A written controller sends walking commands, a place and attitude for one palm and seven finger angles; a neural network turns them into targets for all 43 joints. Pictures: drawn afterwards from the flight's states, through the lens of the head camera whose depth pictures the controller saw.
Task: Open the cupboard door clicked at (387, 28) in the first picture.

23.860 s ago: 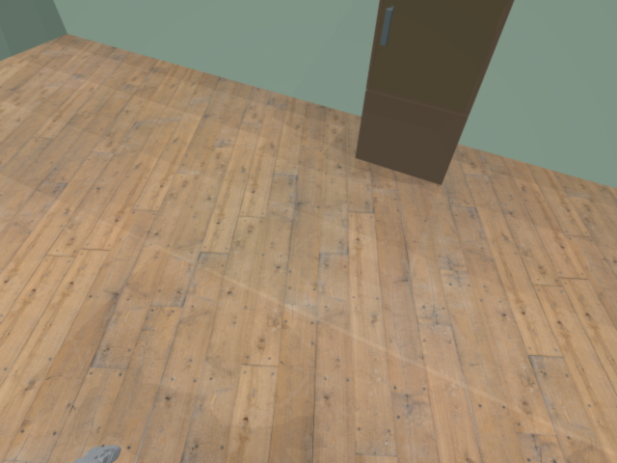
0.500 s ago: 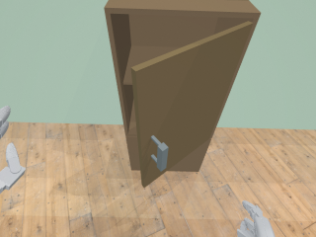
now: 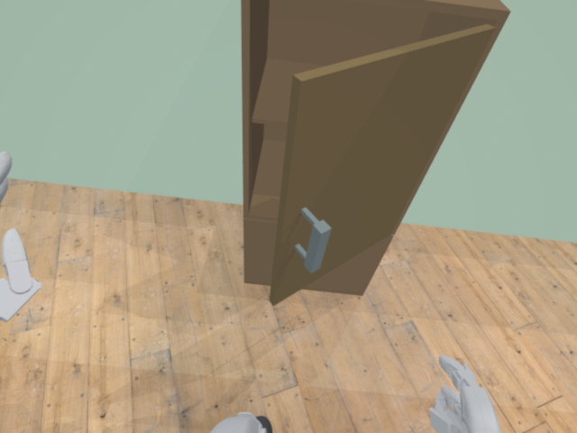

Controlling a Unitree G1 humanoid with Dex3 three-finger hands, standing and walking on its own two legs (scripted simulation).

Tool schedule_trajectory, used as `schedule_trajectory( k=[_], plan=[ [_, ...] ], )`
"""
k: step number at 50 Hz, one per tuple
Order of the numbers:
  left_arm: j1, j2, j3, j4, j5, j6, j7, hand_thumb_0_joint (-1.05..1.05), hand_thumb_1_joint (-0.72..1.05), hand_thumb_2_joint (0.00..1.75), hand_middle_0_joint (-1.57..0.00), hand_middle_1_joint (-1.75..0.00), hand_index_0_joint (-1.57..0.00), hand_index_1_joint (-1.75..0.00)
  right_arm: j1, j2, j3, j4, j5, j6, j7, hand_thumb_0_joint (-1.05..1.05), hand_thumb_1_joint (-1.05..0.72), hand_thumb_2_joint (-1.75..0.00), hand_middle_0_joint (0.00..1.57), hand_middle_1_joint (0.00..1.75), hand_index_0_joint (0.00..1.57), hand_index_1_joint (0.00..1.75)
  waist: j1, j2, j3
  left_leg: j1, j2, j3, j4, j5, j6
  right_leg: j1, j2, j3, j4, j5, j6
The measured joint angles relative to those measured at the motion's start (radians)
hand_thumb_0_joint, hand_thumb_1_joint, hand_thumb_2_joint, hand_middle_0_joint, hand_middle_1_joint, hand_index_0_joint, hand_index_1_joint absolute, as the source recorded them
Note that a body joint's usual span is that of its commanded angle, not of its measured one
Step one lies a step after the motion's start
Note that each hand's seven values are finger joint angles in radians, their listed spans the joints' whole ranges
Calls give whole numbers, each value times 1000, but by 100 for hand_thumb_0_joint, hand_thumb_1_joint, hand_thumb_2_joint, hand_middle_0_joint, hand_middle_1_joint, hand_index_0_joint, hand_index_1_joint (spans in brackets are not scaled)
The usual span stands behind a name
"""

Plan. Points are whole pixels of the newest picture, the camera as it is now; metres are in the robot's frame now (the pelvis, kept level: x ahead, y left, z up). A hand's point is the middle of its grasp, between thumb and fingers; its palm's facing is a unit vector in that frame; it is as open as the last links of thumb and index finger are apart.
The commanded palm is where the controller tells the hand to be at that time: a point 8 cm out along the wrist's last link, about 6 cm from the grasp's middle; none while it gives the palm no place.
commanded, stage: step back with the hand held close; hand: left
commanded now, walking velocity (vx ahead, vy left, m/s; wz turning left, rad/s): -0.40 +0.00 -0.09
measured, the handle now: (309, 240) +0.46 -0.02 -0.05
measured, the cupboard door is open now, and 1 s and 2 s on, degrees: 40 40 40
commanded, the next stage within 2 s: stop stepping back and stand still in 0.20 s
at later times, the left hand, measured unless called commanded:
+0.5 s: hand out of the picture +0.10 +0.30 +0.20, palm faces +0.33 -0.90 -0.28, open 7.4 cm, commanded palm +0.02 +0.34 +0.20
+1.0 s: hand out of the picture -0.09 +0.37 +0.22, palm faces +0.27 -0.87 -0.41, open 7.4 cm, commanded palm -0.13 +0.42 +0.20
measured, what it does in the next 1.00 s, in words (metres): walks backwards: right foot, then left foot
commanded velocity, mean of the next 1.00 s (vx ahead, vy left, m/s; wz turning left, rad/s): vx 0.14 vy -0.10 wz -0.02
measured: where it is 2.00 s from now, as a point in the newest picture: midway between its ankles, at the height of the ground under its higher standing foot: outside the picture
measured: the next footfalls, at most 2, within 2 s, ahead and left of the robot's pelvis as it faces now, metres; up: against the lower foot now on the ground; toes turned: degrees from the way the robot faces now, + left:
right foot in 0.30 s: -0.22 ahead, -0.10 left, +0.00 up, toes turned -7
left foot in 0.38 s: +0.12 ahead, +0.04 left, +0.00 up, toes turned -8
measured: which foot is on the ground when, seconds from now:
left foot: down 0.00-0.26, up 0.28-0.36, down 0.38-0.52, up 0.54-0.70, down 0.72-1.00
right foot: up 0.00-0.28, down 0.30-0.38, up 0.40-0.54, down 0.56-0.72, up 0.74-1.00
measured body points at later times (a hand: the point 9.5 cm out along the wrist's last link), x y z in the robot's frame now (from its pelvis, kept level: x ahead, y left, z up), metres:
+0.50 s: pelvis -0.16 +0.06 -0.01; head -0.17 +0.11 +0.44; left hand +0.08 +0.34 +0.21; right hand -0.02 -0.18 -0.06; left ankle +0.08 +0.06 -0.71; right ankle -0.24 -0.06 -0.67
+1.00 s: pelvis -0.32 +0.15 +0.04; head -0.33 +0.20 +0.48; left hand -0.11 +0.42 +0.24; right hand -0.22 -0.07 -0.05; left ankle -0.24 +0.23 -0.71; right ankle -0.34 +0.05 -0.63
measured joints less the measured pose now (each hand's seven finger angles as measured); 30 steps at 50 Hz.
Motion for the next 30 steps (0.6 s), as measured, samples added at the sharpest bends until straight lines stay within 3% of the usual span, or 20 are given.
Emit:
schedule_trajectory(
  k=[3, 6, 9, 12, 14, 15, 16, 18, 19, 20, 21, 22, 23, 26, 27, 28, 29, 30],
  plan=[
    [-20, 21, 29, 4, -9, 7, -8, 2, 89, 90, -22, -30, -22, -31, -1, 11, -14, 10, -10, -22, 7, 1, -90, -89, 20, 30, 20, 30, 5, 13, -3, 8, 27, 14, -66, 92, 9, -21, 27, -10, 294, -131, -1],
    [-22, 14, 29, -3, -32, 16, 2, 2, 89, 90, -22, -30, -22, -31, -5, 30, -10, 33, -5, -36, 21, 1, -90, -89, 20, 30, 20, 30, 24, 5, -38, 8, 46, 48, -153, 129, 2, 43, 13, -46, 373, -204, -8],
    [-30, -9, 7, -12, -49, 31, 8, 2, 89, 90, -21, -30, -22, -31, -18, 48, 3, 45, -7, -46, 28, 1, -90, -89, 20, 30, 20, 30, 40, -4, -74, -1, 53, 79, -257, 167, -23, 148, -2, -88, 273, -264, -24],
    [-51, -16, -11, -25, -64, 33, 4, 2, 89, 90, -21, -30, -21, -31, -46, 63, 13, 41, -15, -56, 41, 1, -90, -89, 20, 30, 20, 30, 50, -8, -89, -25, 57, 106, -347, 228, -93, 271, -4, -124, 31, -302, -56],
    [-48, 19, 18, -59, -65, 15, 11, 2, 89, 90, -21, -30, -21, -31, -83, 76, 26, 29, -10, -57, 54, 1, -90, -89, 20, 30, 21, 30, 79, -67, -80, -111, 36, 141, -241, 138, -156, 335, -60, -76, -194, -226, -109],
    [-49, 22, 27, -71, -58, -4, 11, 2, 89, 90, -21, -30, -21, -31, -106, 71, 33, 32, -10, -59, 57, 1, -90, -89, 20, 30, 21, 30, 98, -71, -61, -164, 34, 118, -115, 20, -173, 330, -78, -47, -219, -174, -114],
    [-50, 11, 14, -74, -46, -16, 7, 2, 89, 90, -21, -30, -21, -31, -113, 61, 37, 51, -16, -57, 60, 1, -90, -89, 20, 30, 21, 30, 100, -42, -41, -182, 40, 73, 5, -75, -177, 330, -62, -43, -180, -174, -83],
    [-52, 8, -17, -74, -38, -16, -12, 2, 89, 90, -21, -30, -21, -31, -73, 67, 43, 80, -7, -47, 59, 1, -90, -89, 20, 30, 21, 30, 96, -41, -46, -137, 13, 15, 122, -127, -166, 347, -64, -30, -124, -207, -17],
    [-59, 6, -20, -75, -38, -7, -20, 2, 89, 90, -21, -30, -22, -31, -48, 71, 48, 84, -1, -42, 52, 1, -90, -89, 20, 30, 21, 30, 92, -52, -56, -91, 2, 1, 94, -63, -143, 337, -71, -29, -75, -225, -1],
    [-81, -1, -21, -68, -42, 6, -25, 1, 89, 90, -21, -30, -22, -31, -31, 66, 50, 79, 1, -42, 43, 1, -90, -89, 20, 30, 21, 30, 80, -40, -55, -66, 5, -4, 51, 78, -91, 308, -64, -36, 10, -235, 5],
    [-116, -3, -19, -47, -45, 20, -28, 1, 89, 90, -22, -30, -22, -31, -26, 66, 46, 80, 0, -48, 36, 1, -90, -89, 20, 30, 21, 30, 63, -33, -40, -55, 4, -4, 41, 139, -38, 269, -51, -24, 115, -263, 3],
    [-157, -2, -15, -17, -44, 32, -28, 1, 89, 90, -22, -30, -22, -31, -27, 70, 43, 84, 0, -50, 34, 1, -90, -89, 20, 30, 21, 30, 46, -34, -22, -37, 1, -4, 25, 143, -13, 228, -35, -9, 214, -296, -4],
    [-194, 2, -10, 14, -44, 46, -28, 1, 89, 90, -22, -30, -22, -31, -27, 75, 41, 87, -2, -50, 35, 1, -90, -89, 20, 30, 21, 30, 26, -37, -7, -19, -5, -9, -8, 134, -32, 186, -18, -5, 289, -317, -12],
    [-212, 8, 2, 45, -55, 99, -30, 2, 89, 90, -22, -30, -22, -31, -3, 87, 21, 61, -14, -42, 53, 1, -90, -89, 20, 30, 21, 30, -35, -36, 21, 34, -4, 5, -162, 96, -204, 120, 21, -84, 316, -354, -51],
    [-172, 25, 7, 17, -55, 104, -30, 2, 89, 90, -21, -30, -22, -31, 18, 85, 14, 37, -4, -42, 61, 1, -90, -89, 20, 30, 21, 30, -54, -43, 19, -8, -7, 38, -96, -30, -244, 130, 12, -127, 214, -375, -88],
    [-103, 62, 37, -40, -57, 98, -28, 2, 89, 90, -21, -30, -21, -31, 36, 87, 15, 15, 11, -47, 69, 1, -90, -89, 20, 30, 21, 30, -42, -95, 1, -101, -39, 48, 141, -169, -246, 123, -25, -108, 79, -361, -140],
    [-36, 80, 71, -106, -61, 87, -30, 2, 89, 90, -21, -30, -21, -31, 40, 80, 15, 6, 15, -53, 70, 1, -90, -89, 20, 30, 21, 30, -17, -130, -9, -198, -57, 26, 448, -246, -210, 65, -62, -86, 62, -203, -158],
    [10, 87, 90, -146, -65, 66, -43, 2, 89, 90, -21, -30, -21, -31, 42, 70, 12, 15, 4, -51, 63, 1, -90, -89, 20, 30, 21, 30, -4, -135, -13, -244, -49, -2, 682, -275, -188, 11, -77, -86, 110, -90, -132]
  ],
)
